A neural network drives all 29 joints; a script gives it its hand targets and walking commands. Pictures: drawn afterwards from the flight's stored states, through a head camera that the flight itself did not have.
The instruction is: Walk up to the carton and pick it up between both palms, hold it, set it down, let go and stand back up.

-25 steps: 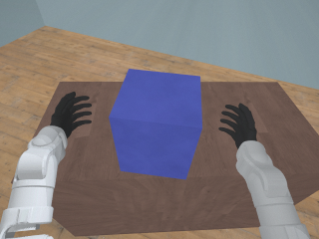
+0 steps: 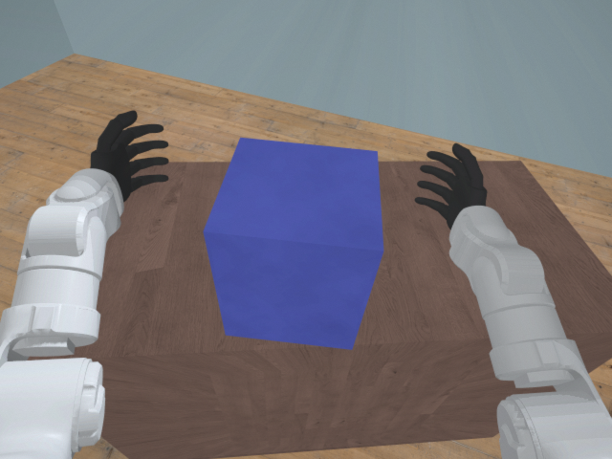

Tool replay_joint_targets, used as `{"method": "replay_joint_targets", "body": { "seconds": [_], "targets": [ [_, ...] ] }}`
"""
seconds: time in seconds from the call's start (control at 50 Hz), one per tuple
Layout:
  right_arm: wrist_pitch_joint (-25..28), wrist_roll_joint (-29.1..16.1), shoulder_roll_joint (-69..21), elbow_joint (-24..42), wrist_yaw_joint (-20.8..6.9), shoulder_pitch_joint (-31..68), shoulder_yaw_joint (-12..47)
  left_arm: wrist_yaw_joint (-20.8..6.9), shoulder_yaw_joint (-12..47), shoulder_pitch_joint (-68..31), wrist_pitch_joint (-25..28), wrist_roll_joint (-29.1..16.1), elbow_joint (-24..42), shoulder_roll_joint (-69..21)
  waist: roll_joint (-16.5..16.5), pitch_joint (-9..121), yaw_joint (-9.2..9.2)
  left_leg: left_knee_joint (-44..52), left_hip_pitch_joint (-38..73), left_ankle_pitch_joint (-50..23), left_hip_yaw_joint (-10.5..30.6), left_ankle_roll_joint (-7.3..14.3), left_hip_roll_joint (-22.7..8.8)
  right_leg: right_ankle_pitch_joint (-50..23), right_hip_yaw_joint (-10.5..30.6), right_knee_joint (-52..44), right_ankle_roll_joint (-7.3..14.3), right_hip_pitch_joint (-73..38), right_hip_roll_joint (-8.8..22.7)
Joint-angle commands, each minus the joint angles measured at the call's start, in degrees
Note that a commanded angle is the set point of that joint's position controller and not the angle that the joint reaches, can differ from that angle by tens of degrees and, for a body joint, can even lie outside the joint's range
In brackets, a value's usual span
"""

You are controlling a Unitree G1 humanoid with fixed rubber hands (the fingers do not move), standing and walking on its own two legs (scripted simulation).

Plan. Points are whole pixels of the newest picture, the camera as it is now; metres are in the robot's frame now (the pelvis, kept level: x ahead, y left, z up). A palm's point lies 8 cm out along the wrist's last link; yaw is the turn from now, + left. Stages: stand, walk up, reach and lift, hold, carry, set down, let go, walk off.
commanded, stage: reach and lift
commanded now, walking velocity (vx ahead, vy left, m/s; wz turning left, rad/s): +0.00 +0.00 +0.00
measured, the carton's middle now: (298, 247) +0.45 -0.01 +0.03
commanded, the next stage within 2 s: none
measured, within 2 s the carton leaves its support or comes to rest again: neither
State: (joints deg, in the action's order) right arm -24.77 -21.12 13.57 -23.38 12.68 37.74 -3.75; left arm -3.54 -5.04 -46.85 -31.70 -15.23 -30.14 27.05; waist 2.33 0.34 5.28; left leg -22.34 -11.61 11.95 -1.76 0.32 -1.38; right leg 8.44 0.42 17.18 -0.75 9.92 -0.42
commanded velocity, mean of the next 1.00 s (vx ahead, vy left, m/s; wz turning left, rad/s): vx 0.00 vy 0.00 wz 0.00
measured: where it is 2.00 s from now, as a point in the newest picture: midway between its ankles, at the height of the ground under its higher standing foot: outside the picture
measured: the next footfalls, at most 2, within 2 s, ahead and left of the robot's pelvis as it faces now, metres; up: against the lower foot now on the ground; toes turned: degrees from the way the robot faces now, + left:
none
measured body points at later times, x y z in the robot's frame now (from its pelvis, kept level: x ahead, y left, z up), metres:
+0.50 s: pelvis +0.00 +0.00 +0.00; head +0.02 +0.03 +0.45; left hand +0.48 +0.19 +0.20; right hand +0.42 -0.21 +0.18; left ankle +0.00 +0.11 -0.75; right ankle +0.00 -0.13 -0.75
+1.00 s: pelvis +0.00 +0.00 -0.01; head +0.04 +0.03 +0.43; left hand +0.46 +0.19 +0.09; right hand +0.42 -0.18 +0.07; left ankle +0.00 +0.11 -0.75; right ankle +0.00 -0.13 -0.75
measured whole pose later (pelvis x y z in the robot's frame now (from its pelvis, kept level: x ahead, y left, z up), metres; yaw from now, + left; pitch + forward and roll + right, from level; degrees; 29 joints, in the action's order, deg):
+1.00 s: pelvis +0.00 +0.00 -0.01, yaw +1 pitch +13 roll -2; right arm 2.4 -12.1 5.4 -58.8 12.2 46.0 -4.3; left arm -1.1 2.2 -56.3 5.7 -13.9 -73.8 18.4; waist 0.1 9.2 6.1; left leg -31.6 -30.6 14.0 0.5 0.1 -1.5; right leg 10.4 -1.7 24.8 -1.0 27.4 -0.5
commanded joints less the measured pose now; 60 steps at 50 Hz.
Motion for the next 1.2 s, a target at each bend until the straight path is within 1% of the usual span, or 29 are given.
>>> {"method": "replay_joint_targets", "body": {
  "seconds": [0.0, 0.06, 0.1, 0.12, 0.14, 0.2, 0.26, 0.34, 0.36, 0.4, 0.44, 0.48, 0.5, 0.54, 0.58, 0.6, 0.66, 0.68, 0.7, 0.72, 0.78, 0.82, 0.84, 0.88, 0.92, 0.96, 1.02, 1.14, 1.18],
  "targets": [
    [3.2, 0.1, 9.8, 7.8, -0.7, 28.1, -3.1, 0.2, -1.4, -30.3, 4.2, -0.5, 6.5, 10.4, -6.8, 31.6, 1.09, 0.5, 11.1, -20.6, 0.2, -2.0, 0.7, -19.1, -1.5, 1.4, 1.1, -9.2, -2.1],
    [3.5, -0.3, 10.5, 4.3, -0.6, 30.4, -1.8, -0.1, -2.1, -32.3, 4.1, 0.7, 3.3, 11.0, -6.5, 32.7, 0.99, 0.0, 11.2, -23.7, -0.1, -1.9, 1.5, -25.4, -1.2, 2.1, 0.3, -11.9, -2.0],
    [4.0, -0.9, 11.4, 4.7, -0.4, 33.9, -1.8, 0.1, -1.9, -35.7, 4.1, 0.5, 3.4, 12.0, -6.7, 36.4, 1.35, -0.5, 10.7, -25.2, -0.3, -2.2, 1.8, -28.5, -1.3, 2.9, -0.2, -13.2, -2.1],
    [4.1, -1.1, 11.4, 5.1, -0.5, 34.6, -1.6, 0.3, -1.6, -35.9, 4.5, 0.0, 3.1, 12.1, -5.9, 37.3, 1.23, -0.5, 10.6, -24.5, -0.2, -2.1, 1.9, -27.9, -1.3, 2.9, -0.3, -13.1, -2.1],
    [3.8, -1.3, 11.4, 2.1, -0.7, 35.4, -1.2, 0.4, -1.7, -37.0, 4.6, 0.2, 0.3, 12.2, -6.0, 35.7, 0.96, -0.1, 9.8, -23.6, 0.0, -1.9, 1.8, -26.0, -1.4, 2.5, -0.1, -12.0, -2.1],
    [4.1, -0.9, 11.5, 0.9, -1.0, 37.3, -1.2, 0.5, -0.7, -38.8, 5.7, -0.1, -1.8, 11.8, -4.9, 37.4, 1.25, -0.4, 10.8, -23.9, 0.1, -1.9, 1.8, -26.9, -1.7, 2.4, -0.3, -11.7, -2.4],
    [4.8, -0.9, 10.8, -2.3, -1.0, 39.1, -0.7, 0.5, 0.1, -40.6, 7.1, 0.2, -5.3, 11.3, -5.5, 37.2, 1.68, -0.5, 10.5, -24.3, 0.3, -1.8, 1.9, -28.8, -1.8, 2.8, -0.4, -11.7, -2.1],
    [5.8, -0.7, 8.9, -8.1, -1.0, 38.7, 1.2, 0.1, 1.5, -39.7, 9.7, 0.9, -12.9, 9.9, -5.0, 35.0, 1.68, 0.0, 9.6, -21.5, 0.5, -1.4, 2.1, -26.7, -1.6, 2.3, -0.4, -11.2, -1.9],
    [6.0, -0.1, 7.6, -11.3, -0.9, 37.7, 1.7, -0.2, 2.0, -39.1, 10.6, 1.2, -16.6, 8.6, -5.1, 32.2, 2.02, 0.1, 9.1, -20.7, 0.7, -1.2, 2.2, -26.2, -1.7, 2.2, -0.3, -10.5, -1.6],
    [7.8, 0.7, 7.1, -10.3, -0.5, 37.5, 1.2, -0.6, 2.1, -38.8, 13.1, 1.7, -16.9, 8.4, -4.7, 34.7, 1.96, 0.1, 9.2, -20.5, 0.3, -1.4, 2.5, -26.7, -1.9, 2.1, -0.7, -11.2, -1.6],
    [10.0, 1.5, 5.1, -11.7, -0.2, 35.4, 1.3, -0.6, 2.3, -37.6, 16.0, 2.4, -17.3, 7.1, -6.8, 33.7, 1.79, -0.4, 9.7, -21.8, 0.4, -1.9, 2.6, -27.5, -2.1, 2.6, -0.6, -10.1, -1.5],
    [11.8, 2.4, 4.7, -14.2, -0.4, 34.7, 1.2, -0.6, 2.0, -36.9, 18.3, 3.3, -19.6, 6.4, -6.9, 31.2, 1.35, -0.7, 11.0, -23.0, 0.7, -2.4, 2.2, -24.4, -2.6, 1.9, 0.0, -7.9, -2.0],
    [13.1, 3.1, 4.7, -12.6, -0.3, 34.6, 0.4, -0.2, 1.5, -37.3, 19.7, 3.5, -17.6, 6.6, -7.1, 33.4, 1.08, -1.0, 12.0, -23.6, 0.4, -2.8, 2.1, -24.2, -3.0, 1.9, -0.1, -7.1, -2.3],
    [15.0, 4.2, 3.8, -12.8, -0.3, 34.5, 0.3, 0.3, 1.0, -37.2, 21.4, 4.0, -18.7, 6.1, -7.6, 34.2, 0.38, -1.5, 11.6, -23.5, 0.0, -3.1, 2.2, -22.2, -3.0, 1.7, 0.2, -6.1, -2.3],
    [17.3, 6.3, 3.6, -11.3, 0.1, 34.3, -2.0, 1.0, 1.1, -37.5, 23.6, 3.9, -17.2, 5.5, -8.6, 36.7, 0.73, -2.2, 12.0, -23.9, -0.3, -3.6, 2.1, -22.2, -3.3, 2.2, 0.1, -4.9, -2.5],
    [17.9, 7.3, 3.0, -13.3, 0.3, 33.8, -2.4, 1.1, 1.4, -37.7, 24.4, 3.9, -18.4, 5.0, -8.5, 35.4, 1.13, -2.5, 11.4, -22.9, -0.3, -3.8, 2.1, -21.0, -3.3, 2.2, 0.2, -4.0, -2.4],
    [20.3, 8.8, 1.4, -11.4, 0.3, 35.5, -2.7, 1.4, 2.4, -38.8, 28.1, 2.1, -20.1, 4.9, -6.8, 38.7, 0.97, -3.2, 8.4, -19.5, -0.7, -3.3, 2.4, -19.4, -3.3, 3.1, -0.4, -2.8, -2.1],
    [20.6, 9.3, 0.4, -14.9, 0.5, 34.9, -2.2, 1.4, 3.3, -38.2, 29.4, 2.2, -23.9, 4.3, -7.1, 37.3, 1.29, -3.1, 6.6, -17.1, -0.5, -2.9, 2.5, -18.0, -3.1, 3.6, -0.4, -1.9, -1.6],
    [21.4, 9.6, 0.7, -15.4, 0.5, 34.5, -3.1, 1.7, 3.4, -38.5, 30.6, 2.2, -23.7, 3.8, -8.3, 38.9, 1.15, -3.3, 6.3, -16.8, -0.3, -3.3, 2.2, -17.5, -3.3, 4.0, -0.2, -0.9, -1.6],
    [22.5, 9.9, 0.9, -14.2, 0.5, 34.5, -3.6, 2.1, 3.6, -38.9, 31.7, 1.9, -22.6, 3.8, -8.8, 41.9, 1.11, -4.0, 7.1, -18.1, -0.3, -3.7, 2.0, -18.0, -3.6, 4.5, 0.0, 0.0, -1.8],
    [25.4, 11.2, -0.1, -18.0, 0.4, 34.0, -2.8, 1.8, 4.2, -37.3, 35.1, 1.8, -29.4, 2.1, -6.6, 44.5, 1.14, -6.5, 5.8, -20.4, -0.1, -3.9, 1.9, -19.3, -3.8, 6.1, -0.2, 2.1, -1.9],
    [27.5, 10.9, -0.2, -21.1, 0.1, 34.1, -2.7, 1.8, 5.9, -38.0, 37.9, 1.2, -31.1, 0.7, -7.0, 44.8, 1.71, -7.7, 4.6, -21.1, 0.5, -4.3, 1.7, -18.9, -4.4, 6.9, -0.1, 3.6, -2.0],
    [28.7, 10.6, 0.1, -21.0, -0.1, 34.4, -2.6, 2.2, 6.0, -39.3, 39.3, 0.9, -30.1, 0.5, -8.3, 47.8, 1.68, -8.5, 4.9, -22.3, 0.7, -4.9, 1.6, -19.1, -4.6, 7.5, 0.0, 5.0, -2.0],
    [30.1, 9.5, 0.2, -20.8, -0.6, 34.8, -1.5, 2.6, 6.8, -39.8, 41.2, 0.0, -30.3, 0.1, -8.9, 50.3, 1.93, -10.0, 5.7, -24.8, 1.0, -5.3, 1.5, -20.3, -4.7, 8.3, 0.2, 6.7, -2.3],
    [31.3, 9.5, 0.8, -22.6, -0.4, 34.2, -1.5, 2.5, 6.6, -38.4, 41.4, 0.8, -31.7, -0.7, -9.6, 50.0, 2.24, -11.5, 6.7, -27.9, 1.2, -5.7, 1.5, -22.2, -4.9, 8.5, 0.1, 8.4, -2.5],
    [31.4, 8.9, 1.4, -26.4, -0.3, 34.7, -1.3, 2.5, 5.8, -38.9, 40.9, 2.4, -34.3, -0.6, -10.0, 48.5, 1.72, -11.6, 5.9, -27.2, 1.0, -5.8, 1.6, -21.0, -5.1, 8.7, 0.2, 9.5, -2.7],
    [32.0, 7.4, 1.5, -27.1, -0.2, 35.5, -0.3, 3.0, 5.6, -38.8, 40.7, 3.1, -33.6, -1.1, -9.7, 47.7, 0.96, -11.8, 5.6, -27.0, 0.9, -5.7, 1.5, -20.1, -5.1, 8.7, 0.2, 10.2, -2.8],
    [30.8, 5.9, -0.4, -27.0, -0.2, 37.7, 1.5, 3.0, 5.1, -40.4, 40.7, 2.3, -36.4, -1.1, -5.7, 46.1, 0.48, -10.2, -0.6, -20.0, 0.5, -3.8, 2.0, -18.0, -3.8, 9.5, -0.8, 7.5, -1.8],
    [31.0, 6.1, -0.5, -29.1, -0.2, 35.9, 0.7, 3.3, 6.1, -39.2, 40.7, 3.1, -36.4, -2.9, -8.3, 45.9, 0.85, -10.3, 1.4, -20.6, 0.8, -4.5, 1.7, -16.7, -4.3, 9.2, 0.0, 9.5, -2.0]
  ]
}}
